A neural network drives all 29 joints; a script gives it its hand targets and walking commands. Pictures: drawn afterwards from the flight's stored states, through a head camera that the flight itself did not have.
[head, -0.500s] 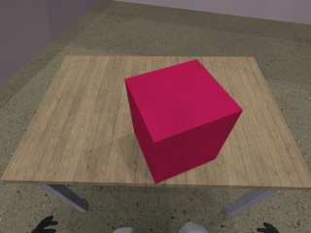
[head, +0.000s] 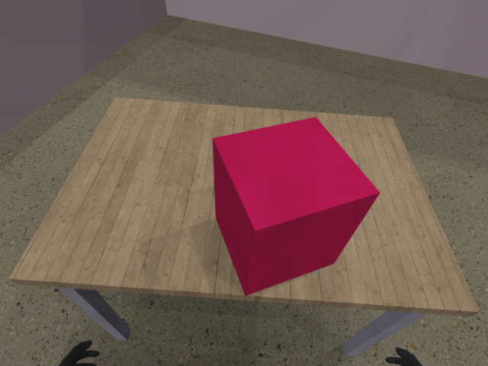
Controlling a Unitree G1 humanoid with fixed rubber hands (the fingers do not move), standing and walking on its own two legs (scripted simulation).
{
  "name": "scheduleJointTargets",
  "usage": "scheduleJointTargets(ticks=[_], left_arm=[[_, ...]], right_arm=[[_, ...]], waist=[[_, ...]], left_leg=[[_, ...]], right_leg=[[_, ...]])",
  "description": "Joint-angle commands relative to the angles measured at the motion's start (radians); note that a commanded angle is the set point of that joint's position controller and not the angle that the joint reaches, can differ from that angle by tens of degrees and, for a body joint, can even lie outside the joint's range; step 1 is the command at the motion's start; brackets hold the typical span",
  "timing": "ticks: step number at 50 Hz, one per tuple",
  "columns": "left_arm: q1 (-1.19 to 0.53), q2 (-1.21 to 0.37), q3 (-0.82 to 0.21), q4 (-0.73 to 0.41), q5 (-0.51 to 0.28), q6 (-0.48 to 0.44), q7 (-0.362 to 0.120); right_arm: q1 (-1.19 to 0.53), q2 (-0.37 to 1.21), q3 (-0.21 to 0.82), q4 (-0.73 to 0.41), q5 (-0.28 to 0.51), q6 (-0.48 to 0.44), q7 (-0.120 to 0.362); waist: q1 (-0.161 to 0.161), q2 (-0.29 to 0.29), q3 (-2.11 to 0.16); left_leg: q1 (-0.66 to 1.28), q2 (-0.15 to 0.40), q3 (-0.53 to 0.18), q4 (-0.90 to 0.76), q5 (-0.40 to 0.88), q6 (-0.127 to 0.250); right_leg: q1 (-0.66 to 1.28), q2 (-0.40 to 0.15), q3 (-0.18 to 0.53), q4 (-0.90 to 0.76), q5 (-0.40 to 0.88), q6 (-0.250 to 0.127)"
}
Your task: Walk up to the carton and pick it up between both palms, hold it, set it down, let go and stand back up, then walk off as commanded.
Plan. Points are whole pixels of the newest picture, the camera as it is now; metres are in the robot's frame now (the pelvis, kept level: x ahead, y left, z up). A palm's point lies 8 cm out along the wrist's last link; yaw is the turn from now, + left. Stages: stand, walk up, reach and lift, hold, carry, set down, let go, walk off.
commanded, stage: stand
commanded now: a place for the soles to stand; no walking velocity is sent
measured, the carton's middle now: (280, 207) +0.41 -0.06 +0.00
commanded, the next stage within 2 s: reach and lift in 0.36 s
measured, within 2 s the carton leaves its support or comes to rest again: neither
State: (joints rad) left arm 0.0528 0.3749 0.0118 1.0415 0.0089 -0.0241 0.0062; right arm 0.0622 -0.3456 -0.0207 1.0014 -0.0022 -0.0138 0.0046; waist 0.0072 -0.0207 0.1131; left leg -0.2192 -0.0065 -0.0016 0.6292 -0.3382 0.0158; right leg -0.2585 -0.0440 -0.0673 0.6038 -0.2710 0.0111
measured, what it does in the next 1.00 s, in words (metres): shifts its weight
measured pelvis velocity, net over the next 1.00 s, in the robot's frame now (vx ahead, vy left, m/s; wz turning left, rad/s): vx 0.01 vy -0.07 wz -0.01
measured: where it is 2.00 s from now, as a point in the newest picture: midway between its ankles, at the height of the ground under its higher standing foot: outside the picture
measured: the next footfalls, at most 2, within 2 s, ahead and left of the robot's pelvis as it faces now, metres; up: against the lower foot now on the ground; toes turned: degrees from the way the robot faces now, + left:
none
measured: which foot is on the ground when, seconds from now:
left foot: down 0.00-1.00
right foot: down 0.00-1.00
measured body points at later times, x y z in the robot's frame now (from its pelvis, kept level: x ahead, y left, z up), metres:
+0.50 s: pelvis -0.01 -0.01 +0.00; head +0.02 -0.01 +0.45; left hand +0.12 +0.30 -0.11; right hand +0.12 -0.30 -0.12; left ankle +0.01 +0.11 -0.73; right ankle +0.04 -0.13 -0.73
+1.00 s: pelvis +0.01 -0.07 +0.00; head -0.01 -0.05 +0.45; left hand +0.15 +0.23 -0.08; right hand +0.19 -0.34 -0.06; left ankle +0.01 +0.11 -0.73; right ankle +0.04 -0.13 -0.73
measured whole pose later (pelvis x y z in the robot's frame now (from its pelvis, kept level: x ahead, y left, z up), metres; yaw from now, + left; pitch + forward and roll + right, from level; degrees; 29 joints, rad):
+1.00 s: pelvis +0.01 -0.07 +0.00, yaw +0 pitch -6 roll +2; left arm 0.20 0.29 0.17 0.45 0.02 0.34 0.06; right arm 0.14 -0.31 -0.03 0.74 0.02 -0.11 0.09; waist 0.05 -0.08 0.08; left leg -0.10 0.07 0.00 0.49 -0.28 -0.06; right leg -0.19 0.02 -0.09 0.57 -0.28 -0.09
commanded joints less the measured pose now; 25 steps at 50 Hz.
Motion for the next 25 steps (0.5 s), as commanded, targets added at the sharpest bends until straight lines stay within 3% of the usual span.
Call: scheduleJointTargets(ticks=[1,4,5,6,7,8,9,10,11,14,15,16,17,18,19,20,21,22,23,24,25], left_arm=[[-0.050,0.192,0.034,-0.027,0.005,-0.030,0.001],[-0.071,0.223,0.031,-0.023,0.000,-0.034,0.001],[-0.057,0.214,0.029,-0.015,-0.001,-0.031,0.000],[-0.062,0.214,0.036,-0.008,-0.001,-0.034,0.002],[-0.059,0.209,0.031,-0.007,-0.004,-0.034,0.000],[-0.046,0.188,0.030,0.001,0.000,-0.030,0.000],[-0.073,0.210,0.025,0.003,0.002,-0.034,0.004],[-0.066,0.205,0.032,0.006,0.007,-0.035,0.001],[-0.078,0.203,0.029,-0.009,0.007,-0.034,0.003],[-0.056,0.216,0.036,0.020,0.000,-0.031,-0.004],[-0.073,0.213,0.038,0.018,0.006,-0.030,-0.004],[-0.042,0.222,0.040,0.026,0.005,-0.029,-0.004],[-0.083,0.201,0.033,0.016,0.003,-0.034,-0.003],[-0.052,0.203,0.043,0.027,0.006,-0.032,-0.004],[-0.371,0.127,0.044,-0.324,-0.041,0.131,0.022],[-0.299,0.075,0.016,-0.429,-0.063,0.221,0.038],[-0.264,0.078,0.032,-0.476,-0.048,0.256,0.044],[-0.240,0.053,0.030,-0.467,-0.047,0.284,0.043],[-0.192,0.034,0.025,-0.475,-0.040,0.307,0.040],[-0.160,0.021,0.049,-0.503,-0.006,0.334,0.039],[-0.130,0.036,0.078,-0.542,0.013,0.361,0.044]], right_arm=[[-0.071,-0.211,-0.034,-0.048,0.000,-0.021,0.002],[-0.061,-0.228,-0.037,-0.046,-0.002,-0.020,0.000],[-0.043,-0.241,-0.046,-0.037,-0.010,-0.016,0.000],[-0.056,-0.242,-0.044,-0.022,-0.005,-0.012,-0.002],[-0.073,-0.223,-0.041,-0.017,0.002,-0.013,-0.001],[-0.074,-0.213,-0.031,-0.019,0.004,-0.014,0.000],[-0.064,-0.221,-0.040,-0.022,-0.003,-0.012,0.003],[-0.071,-0.229,-0.037,-0.017,-0.006,-0.009,0.005],[-0.049,-0.228,-0.035,-0.007,-0.003,-0.012,0.003],[-0.061,-0.228,-0.034,0.013,-0.011,-0.013,0.006],[-0.051,-0.202,-0.033,0.010,-0.004,-0.012,0.006],[-0.057,-0.239,-0.040,0.008,-0.012,-0.012,0.003],[-0.039,-0.210,-0.035,0.014,-0.005,-0.013,0.005],[-0.037,-0.214,-0.034,0.020,-0.008,-0.013,0.005],[-0.341,-0.067,-0.134,0.005,-0.186,-0.174,0.014],[-0.280,-0.130,-0.174,-0.035,-0.174,-0.185,0.044],[-0.268,-0.154,-0.177,-0.082,-0.164,-0.189,0.053],[-0.233,-0.155,-0.168,-0.087,-0.157,-0.174,0.058],[-0.212,-0.172,-0.161,-0.090,-0.130,-0.178,0.063],[-0.161,-0.174,-0.148,-0.062,-0.117,-0.178,0.065],[-0.144,-0.198,-0.159,-0.093,-0.082,-0.178,0.067]], waist=[[-0.010,0.071,-0.138],[-0.015,0.003,-0.163],[-0.007,0.042,-0.168],[-0.012,0.039,-0.111],[0.003,0.051,-0.137],[-0.006,0.004,-0.131],[-0.016,-0.001,-0.149],[-0.004,-0.008,-0.102],[-0.024,-0.033,-0.115],[-0.004,-0.002,-0.106],[-0.011,-0.050,-0.085],[-0.001,-0.001,-0.111],[-0.015,-0.010,-0.127],[0.006,-0.040,-0.112],[-0.045,-0.053,-0.092],[-0.090,-0.040,-0.063],[-0.082,0.011,-0.101],[-0.078,0.028,-0.090],[-0.056,0.038,-0.096],[-0.059,0.024,-0.140],[-0.045,0.087,-0.209]], left_leg=[[-0.047,0.116,-0.116,-0.248,0.217,0.025],[0.012,0.101,-0.107,-0.225,0.250,0.031],[0.033,0.097,-0.091,-0.230,0.237,0.021],[0.014,0.109,-0.109,-0.278,0.201,0.025],[0.023,0.114,-0.113,-0.276,0.199,0.030],[0.023,0.111,-0.128,-0.293,0.164,0.030],[0.030,0.100,-0.113,-0.272,0.174,0.024],[0.005,0.099,-0.109,-0.287,0.157,0.021],[0.014,0.100,-0.104,-0.282,0.116,0.026],[0.023,0.097,-0.110,-0.311,0.123,0.012],[0.000,0.094,-0.121,-0.327,0.113,0.016],[0.025,0.093,-0.119,-0.296,0.124,0.015],[0.007,0.103,-0.128,-0.328,0.139,0.025],[-0.019,0.097,-0.118,-0.328,0.122,0.018],[-0.197,0.041,0.134,-0.191,-0.071,-0.036],[-0.220,0.069,0.116,-0.207,-0.167,-0.016],[-0.302,0.091,0.118,-0.210,-0.195,0.007],[-0.347,0.092,0.125,-0.226,-0.178,0.001],[-0.335,0.101,0.103,-0.208,-0.132,-0.005],[-0.310,0.104,0.091,-0.188,-0.080,0.003],[-0.350,0.114,0.089,-0.196,-0.093,0.019]], right_leg=[[0.142,-0.095,0.097,-0.174,0.163,-0.035],[0.119,-0.119,0.096,-0.216,0.183,-0.031],[0.095,-0.120,0.113,-0.239,0.119,-0.037],[0.077,-0.117,0.106,-0.248,0.101,-0.032],[0.098,-0.121,0.098,-0.245,0.112,-0.032],[0.095,-0.105,0.111,-0.280,0.064,-0.028],[0.100,-0.118,0.107,-0.288,0.019,-0.026],[0.078,-0.121,0.108,-0.299,0.021,-0.026],[0.075,-0.124,0.123,-0.325,-0.003,-0.028],[0.073,-0.124,0.121,-0.332,-0.055,-0.020],[0.083,-0.117,0.123,-0.349,-0.087,-0.019],[0.070,-0.128,0.124,-0.343,-0.053,-0.031],[0.101,-0.128,0.105,-0.326,-0.061,-0.034],[0.117,-0.111,0.112,-0.335,-0.050,-0.027],[0.021,0.050,-0.031,-0.077,-0.096,-0.023],[0.073,0.074,-0.012,-0.055,-0.112,-0.023],[0.166,0.085,-0.021,-0.007,-0.081,-0.029],[0.203,0.079,-0.019,-0.011,-0.056,-0.029],[0.194,0.075,-0.022,-0.015,-0.010,-0.032],[0.215,0.071,-0.029,0.011,0.045,-0.039],[0.312,0.083,-0.040,0.040,0.080,-0.029]])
